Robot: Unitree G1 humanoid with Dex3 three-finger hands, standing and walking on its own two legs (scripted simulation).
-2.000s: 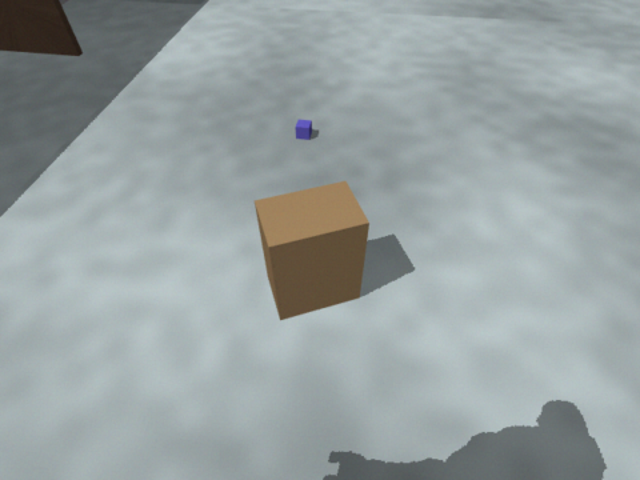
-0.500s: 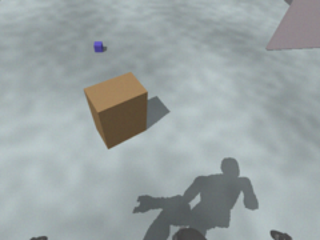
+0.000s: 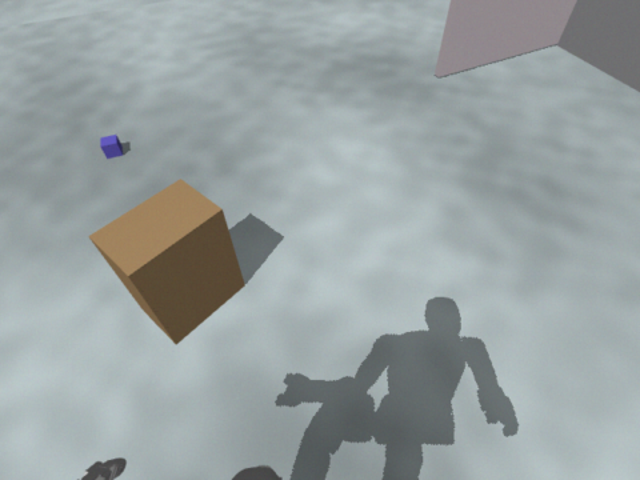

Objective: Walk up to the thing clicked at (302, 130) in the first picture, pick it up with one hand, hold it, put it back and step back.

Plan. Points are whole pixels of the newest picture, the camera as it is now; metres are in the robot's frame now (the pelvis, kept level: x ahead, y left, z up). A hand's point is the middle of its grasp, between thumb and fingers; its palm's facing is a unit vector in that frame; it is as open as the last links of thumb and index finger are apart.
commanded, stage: walk up
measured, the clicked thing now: (111, 146) +1.62 +1.09 -0.72
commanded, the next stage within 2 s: stand in 0.98 s
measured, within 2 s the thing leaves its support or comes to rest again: neither
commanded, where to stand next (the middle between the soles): +0.08 -0.01 m, yaw -8 degrees
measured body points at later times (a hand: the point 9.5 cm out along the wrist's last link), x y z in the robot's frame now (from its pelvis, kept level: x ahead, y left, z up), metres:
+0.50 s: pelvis +0.00 -0.01 -0.01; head +0.02 -0.03 +0.44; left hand +0.09 +0.29 -0.12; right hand +0.05 -0.34 -0.12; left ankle +0.04 +0.12 -0.72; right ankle +0.00 -0.13 -0.73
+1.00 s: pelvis +0.01 +0.00 +0.02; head +0.02 -0.01 +0.47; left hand +0.17 +0.28 -0.10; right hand +0.05 -0.32 -0.11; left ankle +0.05 +0.12 -0.72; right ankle +0.00 -0.13 -0.72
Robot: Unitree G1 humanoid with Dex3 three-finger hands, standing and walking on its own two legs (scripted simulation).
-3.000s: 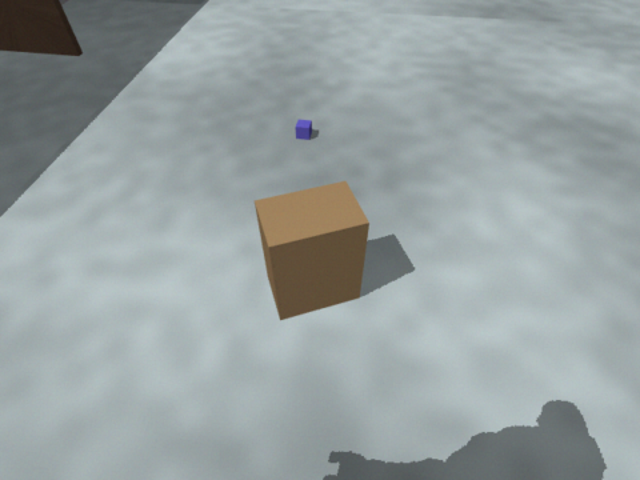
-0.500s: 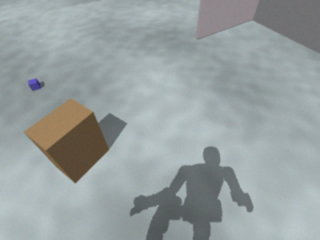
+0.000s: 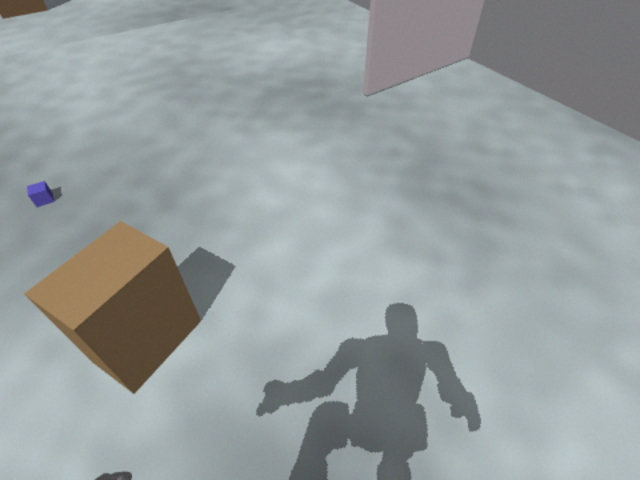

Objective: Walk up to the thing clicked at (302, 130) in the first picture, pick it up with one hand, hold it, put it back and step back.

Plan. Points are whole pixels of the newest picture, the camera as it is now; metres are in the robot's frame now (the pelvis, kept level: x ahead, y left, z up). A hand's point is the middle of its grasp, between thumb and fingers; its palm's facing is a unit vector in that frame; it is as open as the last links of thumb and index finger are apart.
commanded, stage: stand
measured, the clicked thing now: (40, 194) +1.39 +1.35 -0.74
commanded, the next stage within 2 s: none
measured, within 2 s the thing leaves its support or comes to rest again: neither
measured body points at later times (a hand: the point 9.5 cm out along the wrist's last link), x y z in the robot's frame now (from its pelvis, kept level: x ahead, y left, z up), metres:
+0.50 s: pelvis +0.00 +0.00 +0.01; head +0.01 +0.00 +0.45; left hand +0.05 +0.30 -0.13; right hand +0.09 -0.30 -0.13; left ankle +0.01 +0.13 -0.74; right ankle +0.01 -0.13 -0.74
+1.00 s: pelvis +0.01 +0.00 +0.01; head +0.02 +0.00 +0.45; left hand +0.07 +0.31 -0.13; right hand +0.10 -0.30 -0.13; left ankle +0.01 +0.13 -0.74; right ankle +0.01 -0.13 -0.74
